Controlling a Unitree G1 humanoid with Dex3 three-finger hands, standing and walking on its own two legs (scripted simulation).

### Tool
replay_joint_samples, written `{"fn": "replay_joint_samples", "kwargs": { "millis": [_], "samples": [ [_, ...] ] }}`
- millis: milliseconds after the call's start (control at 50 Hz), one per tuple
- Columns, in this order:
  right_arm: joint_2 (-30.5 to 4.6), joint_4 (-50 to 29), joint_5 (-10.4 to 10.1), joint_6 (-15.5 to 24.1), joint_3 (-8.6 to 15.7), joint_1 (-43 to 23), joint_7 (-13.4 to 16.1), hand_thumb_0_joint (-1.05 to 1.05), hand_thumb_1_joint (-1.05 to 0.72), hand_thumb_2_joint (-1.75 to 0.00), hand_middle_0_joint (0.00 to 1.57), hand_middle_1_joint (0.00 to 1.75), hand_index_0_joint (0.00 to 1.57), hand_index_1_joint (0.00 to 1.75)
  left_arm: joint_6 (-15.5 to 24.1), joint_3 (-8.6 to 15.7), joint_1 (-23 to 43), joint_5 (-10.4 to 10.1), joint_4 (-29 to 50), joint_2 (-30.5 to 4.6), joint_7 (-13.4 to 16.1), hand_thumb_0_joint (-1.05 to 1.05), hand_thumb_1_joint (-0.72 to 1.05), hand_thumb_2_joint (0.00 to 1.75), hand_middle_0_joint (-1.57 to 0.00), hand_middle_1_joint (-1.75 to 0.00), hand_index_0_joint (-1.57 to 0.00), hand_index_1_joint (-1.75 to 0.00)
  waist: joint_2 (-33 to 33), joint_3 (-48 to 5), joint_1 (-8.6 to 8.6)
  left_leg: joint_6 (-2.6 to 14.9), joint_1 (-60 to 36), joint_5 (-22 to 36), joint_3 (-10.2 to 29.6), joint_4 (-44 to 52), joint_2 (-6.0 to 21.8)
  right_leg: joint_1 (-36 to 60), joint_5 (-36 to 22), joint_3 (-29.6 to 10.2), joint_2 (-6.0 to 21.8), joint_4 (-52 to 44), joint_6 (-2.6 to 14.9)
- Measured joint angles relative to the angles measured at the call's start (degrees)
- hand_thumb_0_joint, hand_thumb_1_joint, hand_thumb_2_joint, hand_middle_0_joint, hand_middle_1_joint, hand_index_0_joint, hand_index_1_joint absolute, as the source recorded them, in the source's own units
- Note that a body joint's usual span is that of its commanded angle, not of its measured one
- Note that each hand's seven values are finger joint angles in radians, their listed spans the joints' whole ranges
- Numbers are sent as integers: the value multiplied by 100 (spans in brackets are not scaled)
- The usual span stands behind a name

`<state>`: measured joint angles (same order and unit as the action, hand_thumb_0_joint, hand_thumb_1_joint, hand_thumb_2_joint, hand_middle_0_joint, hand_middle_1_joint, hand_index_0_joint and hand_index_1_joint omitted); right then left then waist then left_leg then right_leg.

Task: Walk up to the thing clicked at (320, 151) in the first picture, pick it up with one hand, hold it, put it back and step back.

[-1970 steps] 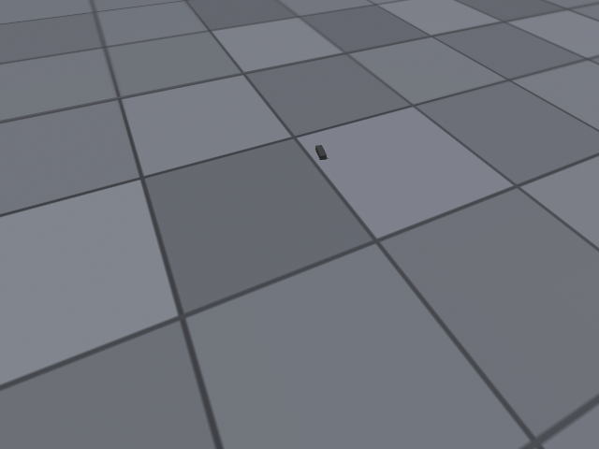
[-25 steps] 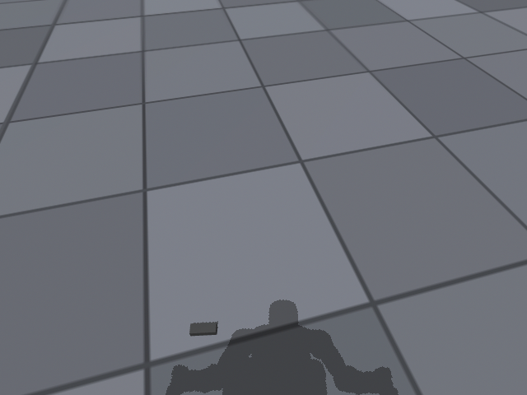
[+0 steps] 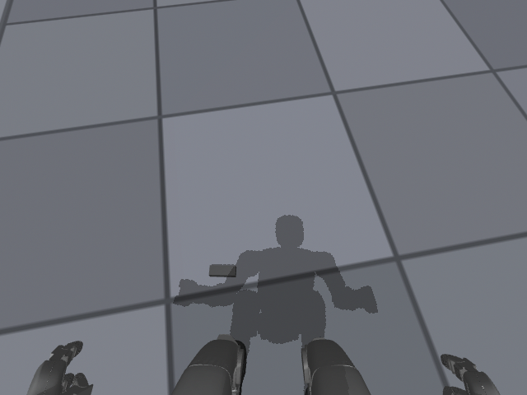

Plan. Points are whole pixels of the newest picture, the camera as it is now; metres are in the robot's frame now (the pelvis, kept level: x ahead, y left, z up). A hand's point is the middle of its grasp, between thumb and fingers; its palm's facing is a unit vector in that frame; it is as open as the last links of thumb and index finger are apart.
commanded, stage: walk up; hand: left
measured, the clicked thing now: (222, 271) +0.46 +0.17 -0.73
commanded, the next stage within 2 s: none
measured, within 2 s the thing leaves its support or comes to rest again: neither
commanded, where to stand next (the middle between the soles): +0.06 -0.06 m, yaw -1 degrees
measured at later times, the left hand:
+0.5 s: hand out of the picture -0.05 +0.24 -0.13, palm faces -0.10 -0.89 -0.44, open 7.3 cm
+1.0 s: hand out of the picture +0.04 +0.29 -0.14, palm faces -0.08 -0.95 -0.31, open 7.3 cm
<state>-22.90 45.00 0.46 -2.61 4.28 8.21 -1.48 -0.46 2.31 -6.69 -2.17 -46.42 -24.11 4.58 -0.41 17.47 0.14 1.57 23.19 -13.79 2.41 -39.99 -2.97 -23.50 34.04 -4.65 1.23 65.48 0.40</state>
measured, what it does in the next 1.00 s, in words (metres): steps on the spot: right foot, then left foot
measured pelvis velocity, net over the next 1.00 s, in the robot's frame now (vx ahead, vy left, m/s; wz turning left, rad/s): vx -0.03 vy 0.02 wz -0.05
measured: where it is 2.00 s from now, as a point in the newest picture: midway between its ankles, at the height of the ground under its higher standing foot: outside the picture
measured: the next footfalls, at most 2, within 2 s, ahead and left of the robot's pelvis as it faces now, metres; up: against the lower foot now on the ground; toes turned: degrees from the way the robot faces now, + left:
right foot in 0.34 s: -0.04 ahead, -0.16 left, +0.00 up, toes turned -5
left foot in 0.80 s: +0.05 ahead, +0.12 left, +0.00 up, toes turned -2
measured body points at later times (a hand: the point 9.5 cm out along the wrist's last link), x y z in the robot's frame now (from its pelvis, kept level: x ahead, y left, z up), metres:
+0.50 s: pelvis -0.08 -0.04 +0.01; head -0.07 -0.06 +0.46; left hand -0.04 +0.29 -0.10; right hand -0.04 -0.38 -0.11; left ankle +0.02 +0.12 -0.66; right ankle -0.08 -0.16 -0.71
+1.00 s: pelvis -0.03 +0.02 +0.02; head -0.02 +0.06 +0.47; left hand +0.04 +0.34 -0.12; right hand +0.00 -0.31 -0.06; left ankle +0.01 +0.13 -0.71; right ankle +0.02 -0.13 -0.65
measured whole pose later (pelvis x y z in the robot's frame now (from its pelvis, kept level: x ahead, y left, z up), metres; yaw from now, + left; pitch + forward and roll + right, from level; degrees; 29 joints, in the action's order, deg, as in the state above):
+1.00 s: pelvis -0.03 +0.02 +0.02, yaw -3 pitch -5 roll +1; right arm -21.6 49.3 0.3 5.4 2.6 20.6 -0.3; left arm -0.5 2.8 -17.4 0.4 -50.0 -25.2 -2.4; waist 6.3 5.2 0.3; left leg 1.6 10.9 -14.2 -1.7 -30.4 -1.7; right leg -27.8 18.8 -5.8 0.9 61.2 1.7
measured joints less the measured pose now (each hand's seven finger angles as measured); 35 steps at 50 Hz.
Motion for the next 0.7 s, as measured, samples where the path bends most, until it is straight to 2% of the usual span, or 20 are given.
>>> {"fn": "replay_joint_samples", "kwargs": {
  "millis": [60, 140, 240, 320, 360, 380, 400, 420, 460, 500, 580, 660, 700],
  "samples": [
    [65, -56, -60, 20, -61, -117, 122, 1, -90, -90, 20, 30, 21, 30, -69, -76, 61, 22, 19, 106, -79, 0, 91, 90, -21, -30, -20, -30, 83, -129, -2, 13, -38, 151, -72, 234, 91, -317, 18, -90, -397, 623, 70],
    [137, -41, -95, 222, -160, -116, 304, 1, -90, -90, 20, 30, 21, 30, -273, -22, -35, 209, 95, 138, -264, 0, 91, 90, -21, -30, -21, -30, 318, -414, -52, -21, -30, 173, -262, 229, 180, -295, -288, -337, -603, 598, 45],
    [80, -12, -2, 366, -159, -53, 417, 0, -90, -90, 21, 30, 21, 30, -385, 142, -206, 323, 85, 32, -473, 0, 91, 90, -21, -30, -21, -30, 496, -591, -123, -83, 95, 121, -449, -74, 456, -101, -421, -399, -472, 150, 28],
    [-138, -12, 171, 298, -102, 28, 285, 0, -90, -90, 21, 30, 21, 30, -241, 209, -436, 265, -162, 10, -615, 0, 91, 90, -21, -30, -21, -30, 352, -765, -74, -56, 359, 74, -437, -348, 720, 435, -228, -1, -156, -1275, 96],
    [-268, 30, 223, 167, -41, 65, 217, 0, -90, -90, 20, 30, 21, 30, -102, 230, -591, 268, -338, 91, -620, 0, 91, 90, -21, -30, -21, -30, 78, -799, -10, -14, 531, -336, -232, -662, 855, 668, -704, 239, -238, -1786, 2],
    [-286, 83, 223, 82, -2, 126, 216, 1, -90, -90, 20, 30, 21, 30, -43, 226, -702, 310, -402, 144, -603, 0, 91, 90, -21, -30, -21, -30, -55, -829, 39, 44, 601, -886, -30, -860, 824, 706, -805, 356, -295, -1826, -25],
    [-260, 154, 219, 2, 20, 236, 221, 1, -90, -90, 20, 30, 21, 30, -4, 207, -858, 375, -440, 169, -579, 0, 91, 90, -21, -30, -21, -30, -67, -957, 21, 26, 683, -1240, 166, -1055, 647, 674, -828, 385, -265, -1836, -16],
    [-231, 247, 214, -58, 29, 342, 211, 1, -90, -90, 20, 30, 21, 30, 13, 180, -1008, 435, -479, 182, -554, 0, 91, 90, -21, -30, -21, -30, -23, -1086, -70, -28, 745, -1369, 303, -1312, 435, 630, -807, 331, -198, -1857, 37],
    [-255, 424, 171, -105, 42, 462, 129, 1, -90, -90, 20, 30, 21, 29, 60, 150, -1243, 478, -618, 259, -493, 0, 91, 90, -21, -30, -21, -30, -50, -1209, -239, -93, 764, -1202, 476, -1754, 178, 663, -910, 214, -101, -2102, 110],
    [-344, 483, 115, -61, 93, 619, 51, 1, -90, -90, 20, 30, 21, 29, 123, 143, -1411, 476, -745, 347, -469, 0, 90, 90, -21, -30, -21, -30, -253, -1265, -203, -124, 764, -903, 626, -2023, 65, 805, -1242, 276, -38, -2515, 37],
    [-408, 669, 71, 38, 136, 1068, -102, 1, -90, -90, 20, 30, 20, 29, 283, 240, -1669, 454, -728, 271, -544, 0, 90, 90, -21, -30, -21, -30, -472, -1405, -186, -220, 595, -624, 501, -2144, 59, 1086, -1223, 390, 95, -2995, 75],
    [-321, 822, 54, 96, 95, 1278, -213, 1, -90, -90, 20, 30, 20, 29, 359, 324, -1755, 419, -552, 37, -583, 0, 90, 90, -21, -30, -21, -30, -377, -1436, -218, -278, 280, -686, 237, -1405, 148, 1288, -1539, 411, 263, -3358, 135],
    [-290, 828, 54, 140, 68, 1268, -251, 1, -90, -90, 20, 30, 21, 29, 365, 335, -1729, 400, -465, -59, -602, 0, 90, 90, -21, -30, -21, -30, -348, -1365, -221, -262, 94, -770, 127, -902, 248, 1359, -1585, 475, 310, -3401, 62]
  ]
}}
